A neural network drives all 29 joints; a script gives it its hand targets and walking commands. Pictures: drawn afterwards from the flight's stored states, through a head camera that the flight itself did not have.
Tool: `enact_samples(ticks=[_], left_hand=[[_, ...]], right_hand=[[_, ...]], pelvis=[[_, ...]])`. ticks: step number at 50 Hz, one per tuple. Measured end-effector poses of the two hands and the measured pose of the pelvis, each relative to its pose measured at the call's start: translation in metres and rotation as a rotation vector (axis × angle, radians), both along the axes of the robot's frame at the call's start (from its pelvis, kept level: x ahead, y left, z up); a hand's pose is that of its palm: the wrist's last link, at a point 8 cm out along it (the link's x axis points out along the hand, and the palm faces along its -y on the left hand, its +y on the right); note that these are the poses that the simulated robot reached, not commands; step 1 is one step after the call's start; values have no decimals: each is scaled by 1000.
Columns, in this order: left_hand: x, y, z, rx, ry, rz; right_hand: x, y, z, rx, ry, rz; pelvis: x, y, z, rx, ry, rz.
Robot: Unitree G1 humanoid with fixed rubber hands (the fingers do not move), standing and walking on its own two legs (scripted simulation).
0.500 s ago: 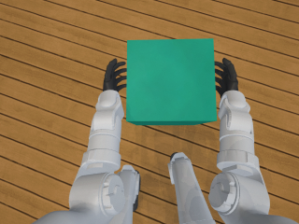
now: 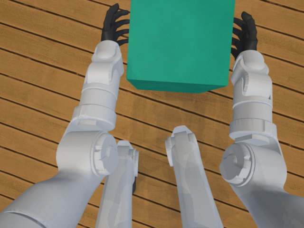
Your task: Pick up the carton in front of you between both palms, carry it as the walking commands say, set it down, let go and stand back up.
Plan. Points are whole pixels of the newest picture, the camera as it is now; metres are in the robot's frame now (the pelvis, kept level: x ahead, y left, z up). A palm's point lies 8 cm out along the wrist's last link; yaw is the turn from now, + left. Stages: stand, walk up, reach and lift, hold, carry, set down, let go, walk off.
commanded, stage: set down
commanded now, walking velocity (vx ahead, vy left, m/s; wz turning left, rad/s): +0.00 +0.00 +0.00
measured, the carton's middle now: (174, 51) +0.50 -0.14 -0.19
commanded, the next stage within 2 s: none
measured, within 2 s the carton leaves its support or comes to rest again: rests again in 1.04 s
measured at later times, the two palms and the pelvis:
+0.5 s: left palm (132, 49) +0.56 -0.03 -0.25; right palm (230, 61) +0.45 -0.31 -0.25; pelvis -0.01 +0.01 -0.09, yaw +1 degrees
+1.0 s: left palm (130, 53) +0.56 -0.01 -0.29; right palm (223, 66) +0.45 -0.30 -0.29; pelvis -0.01 +0.01 -0.11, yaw +1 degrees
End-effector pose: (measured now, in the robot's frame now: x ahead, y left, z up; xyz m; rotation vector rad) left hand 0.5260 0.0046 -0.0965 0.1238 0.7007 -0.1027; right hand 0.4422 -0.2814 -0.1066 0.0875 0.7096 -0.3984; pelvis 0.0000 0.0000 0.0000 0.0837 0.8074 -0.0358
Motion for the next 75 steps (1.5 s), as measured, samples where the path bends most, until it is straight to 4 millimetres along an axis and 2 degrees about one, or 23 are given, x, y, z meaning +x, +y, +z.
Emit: enact_samples(ticks=[12, 23, 29, 36, 55, 75], left_hand=[[17, -18, -71, 10, 21, -53], [30, -30, -142, 22, 38, -94], [34, -28, -166, 24, 63, -106], [41, -24, -176, 23, 57, -121], [35, -15, -198, 33, 76, -166], [37, -11, -202, -7, 65, -205]], right_hand=[[5, -15, -68, -20, 32, -28], [12, -26, -136, -17, 55, -37], [15, -25, -156, -12, 83, -28], [22, -21, -163, -11, 81, -22], [8, -15, -188, 8, 106, 4], [10, -18, -194, 17, 78, 32]], pelvis=[[-11, 7, -46, -11, 6, 15], [-13, 8, -82, -19, -23, 31], [-7, 4, -92, -35, -41, 53], [-3, 5, -98, -52, -33, 67], [-11, 16, -110, -81, -70, 89], [-17, 19, -125, -94, -136, 85]])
